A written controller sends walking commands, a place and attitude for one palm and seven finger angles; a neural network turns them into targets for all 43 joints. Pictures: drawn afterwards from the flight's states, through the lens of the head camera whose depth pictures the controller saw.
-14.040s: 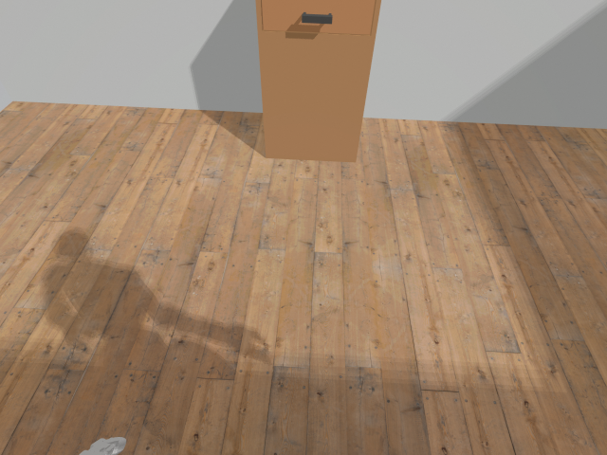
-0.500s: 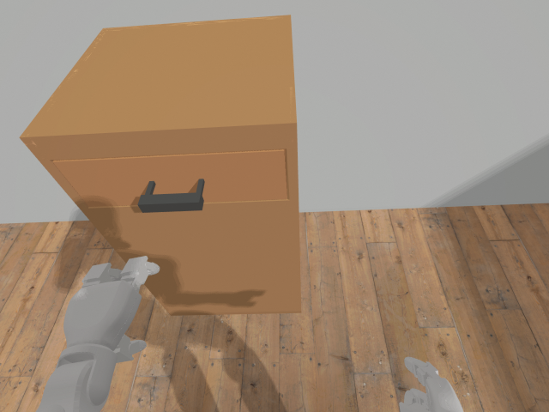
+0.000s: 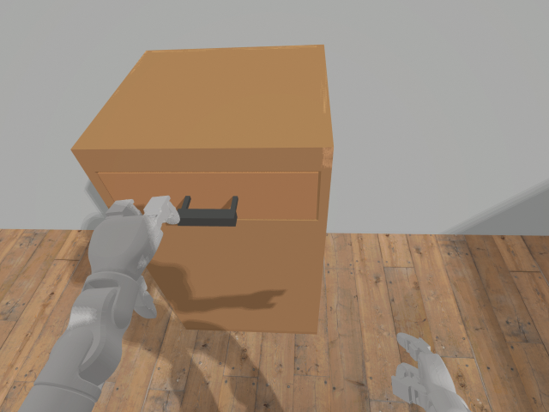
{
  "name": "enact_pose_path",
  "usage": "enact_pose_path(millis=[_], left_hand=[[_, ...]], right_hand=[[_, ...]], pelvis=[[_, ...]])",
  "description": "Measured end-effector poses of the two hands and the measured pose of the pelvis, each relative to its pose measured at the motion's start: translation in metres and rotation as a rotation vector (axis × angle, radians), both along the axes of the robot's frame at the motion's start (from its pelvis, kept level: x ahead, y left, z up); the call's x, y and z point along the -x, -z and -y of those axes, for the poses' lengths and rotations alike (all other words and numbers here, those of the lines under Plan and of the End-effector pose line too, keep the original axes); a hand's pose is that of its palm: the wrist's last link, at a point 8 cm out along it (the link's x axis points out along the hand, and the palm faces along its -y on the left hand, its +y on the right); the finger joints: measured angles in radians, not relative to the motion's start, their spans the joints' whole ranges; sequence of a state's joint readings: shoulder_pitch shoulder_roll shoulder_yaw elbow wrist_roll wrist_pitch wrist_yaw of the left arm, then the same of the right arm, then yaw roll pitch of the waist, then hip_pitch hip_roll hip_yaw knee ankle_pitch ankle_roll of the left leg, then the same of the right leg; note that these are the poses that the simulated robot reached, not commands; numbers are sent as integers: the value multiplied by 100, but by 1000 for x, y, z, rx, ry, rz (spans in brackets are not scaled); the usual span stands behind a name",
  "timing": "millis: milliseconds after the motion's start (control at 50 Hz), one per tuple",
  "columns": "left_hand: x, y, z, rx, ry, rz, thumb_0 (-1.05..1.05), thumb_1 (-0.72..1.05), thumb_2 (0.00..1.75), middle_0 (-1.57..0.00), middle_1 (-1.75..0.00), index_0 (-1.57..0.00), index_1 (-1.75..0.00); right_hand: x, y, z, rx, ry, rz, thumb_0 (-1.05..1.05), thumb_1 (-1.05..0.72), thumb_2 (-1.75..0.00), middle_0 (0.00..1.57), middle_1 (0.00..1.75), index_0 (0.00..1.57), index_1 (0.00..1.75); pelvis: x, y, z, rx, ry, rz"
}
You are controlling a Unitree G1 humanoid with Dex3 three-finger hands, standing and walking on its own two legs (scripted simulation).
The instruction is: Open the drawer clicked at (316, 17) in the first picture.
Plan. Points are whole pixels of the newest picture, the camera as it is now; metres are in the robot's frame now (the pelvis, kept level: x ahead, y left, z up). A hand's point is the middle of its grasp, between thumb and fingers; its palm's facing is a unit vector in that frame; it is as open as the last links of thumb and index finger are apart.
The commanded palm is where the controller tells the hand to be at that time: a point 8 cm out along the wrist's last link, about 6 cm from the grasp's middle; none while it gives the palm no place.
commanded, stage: raise the hand with hooked fingers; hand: left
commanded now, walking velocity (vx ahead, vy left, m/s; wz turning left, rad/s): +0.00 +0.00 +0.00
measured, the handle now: (208, 209) +0.49 +0.21 -0.03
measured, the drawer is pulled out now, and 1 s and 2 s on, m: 0.00 0.00 0.00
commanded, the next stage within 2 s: move the hooked fingers above the handle in 0.50 s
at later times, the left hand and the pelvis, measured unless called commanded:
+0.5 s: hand (142, 254) +0.30 +0.24 +0.08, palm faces +0.06 -0.09 -0.99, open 13.8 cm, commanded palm +0.27 +0.24 +0.14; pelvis +0.00 +0.00 +0.01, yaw +1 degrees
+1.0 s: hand (162, 241) +0.33 +0.22 +0.07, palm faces +0.02 -0.06 -1.00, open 13.8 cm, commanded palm +0.31 +0.23 +0.13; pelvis +0.00 -0.02 +0.00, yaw +1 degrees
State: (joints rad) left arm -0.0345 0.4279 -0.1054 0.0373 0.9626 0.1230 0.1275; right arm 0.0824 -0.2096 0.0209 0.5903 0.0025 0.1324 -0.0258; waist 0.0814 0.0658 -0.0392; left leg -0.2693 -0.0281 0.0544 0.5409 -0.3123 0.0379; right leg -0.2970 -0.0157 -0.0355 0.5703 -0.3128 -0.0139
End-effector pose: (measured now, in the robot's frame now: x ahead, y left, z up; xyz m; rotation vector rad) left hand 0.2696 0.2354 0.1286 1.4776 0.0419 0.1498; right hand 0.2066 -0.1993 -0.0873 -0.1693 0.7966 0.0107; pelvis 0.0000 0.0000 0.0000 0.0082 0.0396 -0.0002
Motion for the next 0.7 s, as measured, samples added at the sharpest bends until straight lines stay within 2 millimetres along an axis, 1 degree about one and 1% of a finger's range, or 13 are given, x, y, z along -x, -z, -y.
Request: enact_pose_path(millis=[80, 180, 240, 320, 360, 420, 500, 580, 700], left_hand=[[-8, -10, -10, -12, -8, -1, 0, -48, 31, -32, -119, -32, -119], [-17, -19, -18, -17, -12, -22, 0, -49, 30, -31, -120, -32, -119], [-17, -15, -18, 0, 2, -55, 0, -49, 30, -31, -120, -32, -119], [-12, -5, -11, 14, 47, -91, 0, -49, 30, -31, -120, -32, -120], [-9, -1, -7, 14, 70, -89, 0, -49, 30, -31, -120, -32, -120], [-5, -2, -4, 6, 90, -58, 0, -49, 30, -32, -120, -32, -120], [-3, -8, -6, -1, 68, -6, 0, -49, 30, -32, -120, -33, -120], [-4, -11, -7, -3, 22, 9, 0, -49, 30, -32, -120, -32, -120], [-9, -2, 3, 5, 12, -60, 0, -50, 30, -31, -120, -32, -120]], right_hand=[[3, 2, -7, -1, -20, -29, 1, -90, -90, 20, 30, 21, 30], [15, 9, -4, 7, -17, -82, 1, -90, -90, 20, 30, 21, 30], [24, 12, 1, 11, -3, -111, 1, -90, -90, 20, 30, 21, 30], [37, 16, 11, 28, 12, -144, 1, -90, -90, 20, 30, 21, 30], [42, 17, 16, 39, 17, -159, 1, -90, -90, 20, 30, 21, 30], [47, 19, 22, 52, 21, -174, 1, -90, -90, 20, 30, 20, 30], [48, 21, 27, 51, 27, -175, 1, -91, -90, 20, 30, 20, 30], [43, 20, 28, 35, 33, -154, 1, -91, -90, 20, 30, 20, 30], [32, 14, 29, 26, 30, -106, 1, -91, -90, 20, 30, 20, 30]], pelvis=[[1, -2, -3, 4, -8, 7], [1, -5, -5, 7, -13, 5], [1, -6, -7, 8, -9, 1], [1, -6, -7, 7, -6, -4], [2, -6, -6, 6, -7, -6], [3, -6, -4, 5, -8, -9], [5, -6, 0, 3, -9, -12], [6, -6, 3, 1, -10, -12], [7, -6, 9, -2, -10, -6]])
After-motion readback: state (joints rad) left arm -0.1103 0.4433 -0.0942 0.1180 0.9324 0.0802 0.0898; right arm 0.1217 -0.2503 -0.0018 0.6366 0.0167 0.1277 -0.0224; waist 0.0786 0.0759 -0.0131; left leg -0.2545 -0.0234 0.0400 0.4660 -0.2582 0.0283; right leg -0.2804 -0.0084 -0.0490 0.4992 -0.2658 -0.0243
